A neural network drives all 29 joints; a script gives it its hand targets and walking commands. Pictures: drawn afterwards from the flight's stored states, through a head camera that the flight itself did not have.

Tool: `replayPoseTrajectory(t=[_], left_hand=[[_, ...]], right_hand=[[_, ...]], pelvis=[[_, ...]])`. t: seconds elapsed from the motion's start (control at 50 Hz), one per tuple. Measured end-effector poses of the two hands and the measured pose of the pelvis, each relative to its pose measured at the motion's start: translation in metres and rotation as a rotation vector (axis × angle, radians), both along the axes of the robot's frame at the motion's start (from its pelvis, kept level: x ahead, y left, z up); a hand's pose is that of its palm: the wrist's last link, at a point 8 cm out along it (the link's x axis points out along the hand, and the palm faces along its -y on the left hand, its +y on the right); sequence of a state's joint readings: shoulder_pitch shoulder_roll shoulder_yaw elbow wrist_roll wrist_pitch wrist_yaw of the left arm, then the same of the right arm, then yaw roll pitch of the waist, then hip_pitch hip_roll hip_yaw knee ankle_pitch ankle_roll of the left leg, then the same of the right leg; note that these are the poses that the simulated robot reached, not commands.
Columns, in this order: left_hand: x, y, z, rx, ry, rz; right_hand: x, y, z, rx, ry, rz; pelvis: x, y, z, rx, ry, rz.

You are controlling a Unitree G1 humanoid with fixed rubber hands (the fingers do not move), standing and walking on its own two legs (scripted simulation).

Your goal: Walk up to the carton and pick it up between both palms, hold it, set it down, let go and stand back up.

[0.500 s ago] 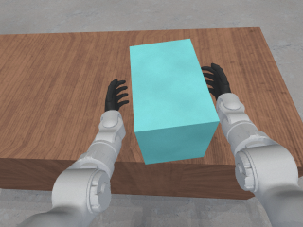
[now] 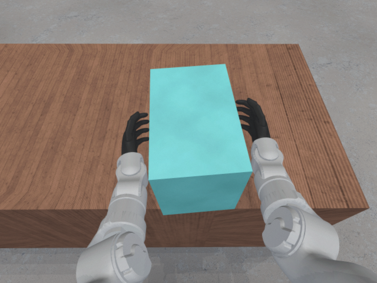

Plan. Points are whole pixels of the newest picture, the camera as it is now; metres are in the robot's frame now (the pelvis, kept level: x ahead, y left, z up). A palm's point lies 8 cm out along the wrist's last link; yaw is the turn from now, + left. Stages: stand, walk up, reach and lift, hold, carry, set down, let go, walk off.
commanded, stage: reach and lift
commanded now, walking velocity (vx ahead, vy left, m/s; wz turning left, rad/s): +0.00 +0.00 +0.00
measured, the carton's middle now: (193, 141) +0.46 +0.03 -0.03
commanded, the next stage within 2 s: none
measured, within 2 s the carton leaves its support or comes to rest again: neither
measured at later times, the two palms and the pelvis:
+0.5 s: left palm (130, 152) +0.38 +0.16 +0.03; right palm (256, 134) +0.44 -0.11 +0.04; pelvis +0.00 -0.01 +0.00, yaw +2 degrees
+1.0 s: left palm (131, 152) +0.38 +0.16 +0.03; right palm (257, 134) +0.44 -0.11 +0.04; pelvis +0.00 -0.01 +0.00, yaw +2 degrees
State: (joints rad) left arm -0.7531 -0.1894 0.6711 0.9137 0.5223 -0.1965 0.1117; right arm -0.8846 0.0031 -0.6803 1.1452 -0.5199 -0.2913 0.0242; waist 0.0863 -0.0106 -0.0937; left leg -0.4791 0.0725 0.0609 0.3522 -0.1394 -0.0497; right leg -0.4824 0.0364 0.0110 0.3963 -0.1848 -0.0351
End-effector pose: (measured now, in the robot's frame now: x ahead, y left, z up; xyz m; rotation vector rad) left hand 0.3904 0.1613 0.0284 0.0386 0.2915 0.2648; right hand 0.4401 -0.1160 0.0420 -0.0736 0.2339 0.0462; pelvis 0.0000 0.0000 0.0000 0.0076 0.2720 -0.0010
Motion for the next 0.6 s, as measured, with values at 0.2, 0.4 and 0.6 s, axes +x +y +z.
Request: replayPoseTrajectory(t=[0.2,0.4,0.6], left_hand=[[-0.0054,-0.0024,-0.0014,-0.010,0.005,0.011],[-0.0078,0.0008,-0.0017,-0.006,0.006,0.041],[-0.0085,0.0014,-0.0021,-0.016,0.003,0.045]], right_hand=[[-0.0043,-0.0023,-0.0048,-0.010,-0.002,0.011],[0.0021,0.0026,-0.0041,-0.017,-0.005,0.046],[0.0018,0.0032,-0.0036,-0.017,-0.007,0.046]], pelvis=[[0.0085,-0.0050,0.0018,-0.002,-0.031,0.016],[0.0051,-0.0085,0.0017,0.003,-0.014,0.028],[0.0012,-0.0100,0.0019,0.005,-0.006,0.031]])
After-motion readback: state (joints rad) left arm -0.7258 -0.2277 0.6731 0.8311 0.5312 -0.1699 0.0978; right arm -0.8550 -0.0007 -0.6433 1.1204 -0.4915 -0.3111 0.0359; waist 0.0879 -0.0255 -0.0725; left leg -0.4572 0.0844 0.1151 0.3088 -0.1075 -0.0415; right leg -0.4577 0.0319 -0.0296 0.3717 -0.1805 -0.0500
